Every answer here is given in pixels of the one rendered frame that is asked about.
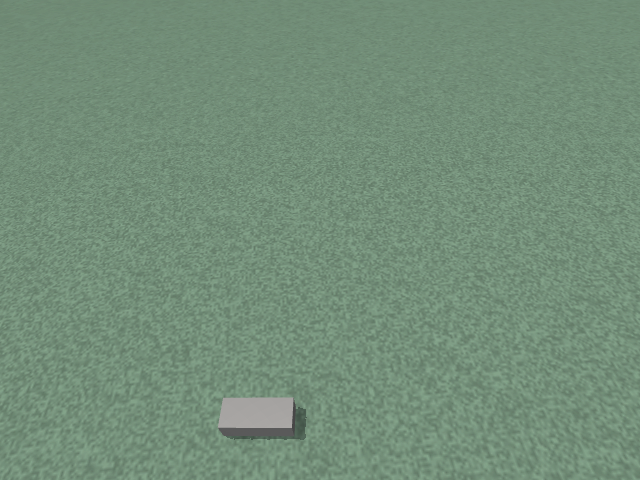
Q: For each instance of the carton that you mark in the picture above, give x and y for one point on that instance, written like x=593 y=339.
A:
x=257 y=417

